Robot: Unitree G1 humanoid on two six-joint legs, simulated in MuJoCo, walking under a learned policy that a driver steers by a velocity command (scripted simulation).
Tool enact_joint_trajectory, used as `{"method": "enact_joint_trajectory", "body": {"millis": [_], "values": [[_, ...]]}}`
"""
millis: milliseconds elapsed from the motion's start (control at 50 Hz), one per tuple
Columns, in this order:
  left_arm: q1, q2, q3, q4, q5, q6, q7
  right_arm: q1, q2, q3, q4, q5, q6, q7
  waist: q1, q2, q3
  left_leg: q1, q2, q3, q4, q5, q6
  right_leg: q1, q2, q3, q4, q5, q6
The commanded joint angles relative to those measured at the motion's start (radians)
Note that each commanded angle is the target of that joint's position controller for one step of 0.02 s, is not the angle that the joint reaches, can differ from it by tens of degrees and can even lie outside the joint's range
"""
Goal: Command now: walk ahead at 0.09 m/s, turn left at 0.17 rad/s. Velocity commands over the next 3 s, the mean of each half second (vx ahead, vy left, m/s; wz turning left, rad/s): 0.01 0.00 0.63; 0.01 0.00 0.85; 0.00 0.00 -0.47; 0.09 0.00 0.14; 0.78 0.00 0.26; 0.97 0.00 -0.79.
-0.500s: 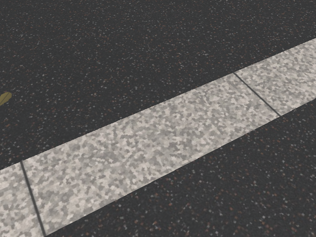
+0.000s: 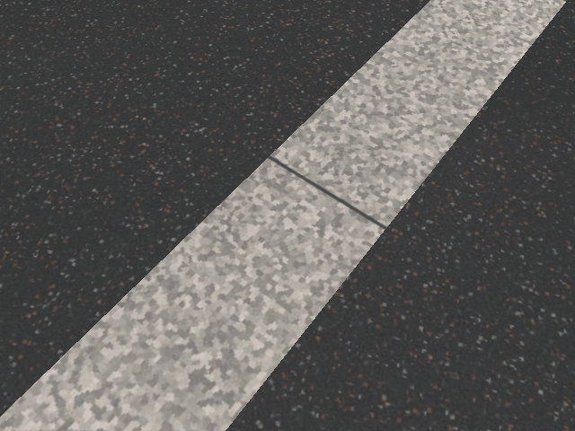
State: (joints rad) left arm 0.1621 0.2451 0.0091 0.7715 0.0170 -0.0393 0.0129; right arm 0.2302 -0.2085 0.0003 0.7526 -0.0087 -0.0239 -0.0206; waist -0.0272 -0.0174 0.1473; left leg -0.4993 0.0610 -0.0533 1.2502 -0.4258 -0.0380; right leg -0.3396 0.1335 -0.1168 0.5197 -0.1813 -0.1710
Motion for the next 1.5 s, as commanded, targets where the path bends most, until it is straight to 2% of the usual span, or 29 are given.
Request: {"method": "enact_joint_trajectory", "body": {"millis": [20,120,260,280,300,320,340,380,460,580,680,700,720,740,760,800,840,920,1040,1080,1100,1120,1160,1240,1380,1420,1440,1460,1500], "values": [[0.053,0.153,0.042,-0.03,0.001,-0.034,0.005,0.253,-0.111,-0.046,0.029,-0.008,0.035,0.004,-0.039,0.045,-0.235,0.088,-0.032,0.033,-0.095,0.069,0.017,0.14,-0.382,0.168,-0.166,1.2,-0.081],[-0.055,0.068,0.024,-0.064,-0.014,0.006,0.032,0.182,-0.087,-0.054,-0.002,-0.002,0.046,0.026,-0.036,-0.091,-0.221,0.087,-0.044,0.138,-0.402,0.369,0.045,0.177,-0.27,-0.075,-0.133,0.869,0.006],[0.02,0.089,0.044,-0.072,0.001,0.054,0.04,0.115,-0.117,-0.073,-0.09,-0.034,0.07,0.043,0.009,-0.086,-0.15,0.121,-0.04,0.151,-0.555,0.143,0.13,0.166,-0.431,-0.079,0.061,0.555,0.008],[0.013,0.108,0.051,-0.072,0.0,0.061,0.042,0.189,-0.122,-0.079,-0.079,-0.034,0.06,0.037,-0.037,-0.039,-0.165,0.199,-0.039,0.105,-0.642,0.205,0.167,0.136,-0.41,-0.095,0.197,0.561,0.042],[0.017,0.139,0.062,-0.094,0.002,0.069,0.038,0.284,-0.226,-0.108,-0.069,-0.032,0.047,0.022,-0.082,0.162,-0.193,0.303,0.082,-0.153,-0.754,0.66,0.255,0.028,-0.285,-0.13,0.496,0.312,0.112],[0.036,0.064,0.047,-0.163,-0.006,0.086,0.026,0.241,-0.326,-0.138,-0.07,-0.01,0.063,0.013,-0.003,0.439,-0.261,0.393,0.25,-0.62,-0.896,0.934,0.462,-0.217,0.003,-0.023,0.793,-0.53,0.183],[0.08,0.056,0.027,-0.149,0.022,0.081,0.022,0.206,-0.33,-0.144,-0.108,0.01,0.063,0.017,0.002,0.264,-0.315,0.376,0.3,-0.7,-0.988,0.637,0.489,-0.247,-0.051,0.193,0.85,-0.542,0.199],[-0.039,0.099,0.043,-0.149,0.009,0.063,0.019,0.101,-0.228,-0.119,-0.112,-0.007,0.087,0.004,0.026,0.021,-0.135,0.213,0.195,-0.491,-1.001,0.246,0.395,-0.278,-0.105,0.208,0.756,-0.346,0.196],[-0.029,0.067,0.035,-0.136,0.014,0.08,0.019,0.051,-0.202,-0.122,-0.125,0.0,0.089,0.021,0.021,0.048,-0.205,0.254,0.044,-0.331,-0.957,0.33,0.263,-0.171,-0.094,0.174,0.498,-0.238,0.218],[-0.052,0.074,0.036,-0.15,-0.002,0.073,0.02,0.042,-0.25,-0.15,-0.135,-0.009,0.096,0.035,-0.026,0.145,-0.218,0.269,0.017,-0.448,-0.996,0.04,0.217,-0.127,-0.062,0.199,0.275,-0.213,0.207],[0.069,0.106,0.049,-0.114,-0.013,0.048,0.037,-0.059,-0.252,-0.155,-0.162,-0.005,0.091,0.048,0.022,0.206,-0.219,0.152,-0.034,-0.509,-1.008,-0.028,0.131,0.115,-0.016,0.194,-0.018,-0.192,0.143],[0.13,0.124,0.055,-0.099,-0.009,0.041,0.049,-0.088,-0.242,-0.15,-0.171,0.003,0.085,0.047,0.058,0.201,-0.215,0.09,-0.078,-0.485,-0.991,-0.069,0.081,0.219,-0.042,0.198,-0.166,-0.148,0.128],[0.145,0.205,0.074,-0.105,-0.002,0.035,0.063,-0.063,-0.195,-0.138,-0.18,0.012,0.079,0.043,0.046,0.07,-0.228,0.011,-0.159,-0.392,-0.848,-0.146,0.023,0.3,-0.223,0.363,-0.318,-0.274,0.088],[0.03,0.322,0.097,-0.145,0.022,0.035,0.058,-0.048,-0.155,-0.133,-0.198,0.013,0.073,0.039,0.015,-0.244,-0.193,-0.16,-0.321,-0.101,-0.486,-0.141,-0.008,0.278,-0.515,0.704,-0.405,-0.375,-0.034],[-0.04,0.241,0.081,-0.16,0.03,0.04,0.05,-0.066,-0.27,-0.154,-0.168,-0.032,0.071,0.034,0.006,-0.102,-0.153,-0.161,-0.183,-0.064,-0.278,-0.068,-0.024,0.147,-0.539,0.615,-0.391,-0.219,-0.076],[-0.095,0.131,0.047,-0.175,0.022,0.04,0.041,-0.006,-0.248,-0.151,-0.14,-0.035,0.082,0.055,-0.048,-0.042,-0.168,-0.057,-0.16,-0.051,-0.091,0.034,-0.008,0.084,-0.398,0.369,-0.285,0.07,-0.023],[-0.094,0.131,0.044,-0.191,0.021,0.039,0.04,0.036,-0.224,-0.137,-0.128,-0.02,0.1,0.081,-0.043,-0.103,-0.172,-0.087,-0.14,-0.006,0.0,0.077,-0.009,0.13,-0.334,0.224,-0.235,0.205,0.002],[0.113,0.186,0.07,-0.14,0.015,0.031,0.029,-0.108,-0.186,-0.105,-0.182,-0.01,0.104,0.091,0.073,-0.122,-0.174,-0.142,-0.105,0.029,-0.198,0.017,-0.032,0.329,-0.381,0.206,-0.165,0.458,-0.032],[0.094,0.168,0.062,-0.088,0.002,0.04,-0.014,-0.065,-0.109,-0.059,-0.129,0.004,0.096,0.039,0.037,-0.212,-0.195,0.251,-0.143,0.086,-0.8,0.078,0.021,0.232,-0.314,0.191,-0.073,0.561,0.005],[0.139,0.146,0.057,-0.074,-0.021,0.033,-0.025,0.003,-0.164,-0.061,-0.095,-0.035,0.07,0.011,0.025,-0.117,-0.235,0.559,-0.013,-0.013,-0.994,0.395,0.048,0.064,-0.279,0.207,-0.038,0.405,0.099],[0.172,0.083,0.043,-0.108,-0.014,0.026,-0.033,0.057,-0.249,-0.07,-0.104,-0.047,0.061,0.0,0.031,0.111,-0.309,0.728,0.266,-0.233,-0.905,0.788,0.096,-0.086,-0.223,0.171,0.089,-0.055,0.145],[0.14,0.086,0.043,-0.11,-0.023,0.042,-0.029,-0.031,-0.283,-0.085,-0.1,-0.006,0.061,-0.009,0.021,0.3,-0.274,0.532,0.309,-0.191,-0.85,0.903,0.228,-0.067,-0.145,0.103,0.157,-0.378,0.157],[0.1,0.17,0.082,-0.095,-0.022,0.067,-0.026,-0.069,-0.217,-0.072,-0.116,-0.007,0.053,-0.01,0.002,0.203,-0.188,0.477,0.262,-0.113,-0.872,0.864,0.253,-0.155,-0.123,0.117,0.45,-0.399,0.164],[0.154,0.132,0.088,-0.069,-0.01,0.098,-0.038,-0.127,-0.164,-0.058,-0.126,-0.017,0.06,-0.025,0.042,0.192,-0.147,0.399,0.198,0.046,-0.89,0.742,0.213,-0.146,-0.139,0.084,0.521,-0.298,0.201],[0.095,0.11,0.084,-0.142,-0.015,0.107,-0.066,-0.112,-0.21,-0.085,-0.11,-0.019,0.043,-0.009,0.024,0.203,-0.168,0.374,0.268,0.09,-0.814,0.564,0.179,-0.006,-0.154,0.02,0.214,-0.238,0.157],[0.152,0.109,0.09,-0.129,-0.008,0.093,-0.059,-0.115,-0.212,-0.091,-0.104,-0.005,0.043,0.001,0.071,0.122,-0.185,0.297,0.244,0.158,-0.661,0.439,0.108,0.131,-0.123,0.02,0.033,-0.097,0.127],[0.199,0.181,0.109,-0.118,0.01,0.076,-0.044,-0.074,-0.192,-0.089,-0.1,-0.003,0.044,0.01,0.093,-0.083,-0.182,0.168,0.157,0.229,-0.42,0.21,0.04,0.225,-0.208,0.239,-0.143,0.041,0.088],[0.238,0.364,0.15,-0.135,0.001,0.062,-0.041,-0.139,-0.113,-0.062,-0.195,-0.01,0.059,0.011,0.091,-0.352,-0.169,-0.145,-0.067,0.203,-0.212,-0.273,-0.035,0.292,-0.484,0.728,-0.209,0.427,-0.081],[0.256,0.298,0.143,-0.13,-0.012,0.07,-0.036,-0.173,-0.152,-0.063,-0.179,-0.014,0.067,-0.002,0.11,-0.125,-0.197,-0.187,-0.043,-0.004,-0.045,-0.196,-0.005,0.301,-0.453,0.653,-0.203,0.272,-0.159]]}}
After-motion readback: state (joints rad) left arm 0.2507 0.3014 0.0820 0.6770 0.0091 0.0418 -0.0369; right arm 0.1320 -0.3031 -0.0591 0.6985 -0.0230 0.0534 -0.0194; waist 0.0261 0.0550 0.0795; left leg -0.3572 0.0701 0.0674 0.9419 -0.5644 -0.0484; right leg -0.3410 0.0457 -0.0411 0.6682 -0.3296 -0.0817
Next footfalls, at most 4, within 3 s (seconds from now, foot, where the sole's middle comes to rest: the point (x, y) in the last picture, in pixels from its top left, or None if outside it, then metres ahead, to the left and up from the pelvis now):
0.28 left None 0.21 0.13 -0.76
0.72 right None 0.24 -0.05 -0.76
1.08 left None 0.06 0.11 -0.76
1.44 right None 0.22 -0.06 -0.76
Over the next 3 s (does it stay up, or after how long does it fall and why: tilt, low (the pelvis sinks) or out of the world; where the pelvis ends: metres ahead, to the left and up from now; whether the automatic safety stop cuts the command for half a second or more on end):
stays up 0.63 0.59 0.00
